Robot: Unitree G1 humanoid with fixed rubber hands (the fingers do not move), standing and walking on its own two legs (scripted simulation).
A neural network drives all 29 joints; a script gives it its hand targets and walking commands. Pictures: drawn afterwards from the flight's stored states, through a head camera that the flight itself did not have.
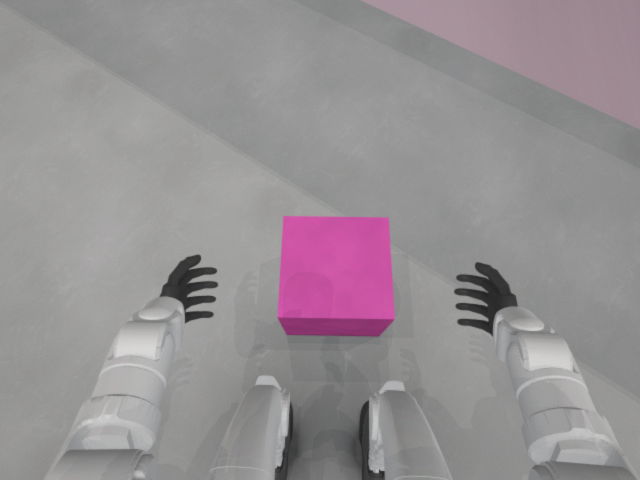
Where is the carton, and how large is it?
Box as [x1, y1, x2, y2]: [277, 216, 394, 335]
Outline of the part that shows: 283,216 277,317 286,334 379,335 394,319 388,217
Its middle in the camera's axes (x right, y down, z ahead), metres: +0.04 +0.12 +1.02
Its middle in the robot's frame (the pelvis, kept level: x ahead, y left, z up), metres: +0.51 -0.01 -0.56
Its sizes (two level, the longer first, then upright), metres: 0.260 0.250 0.252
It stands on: the floor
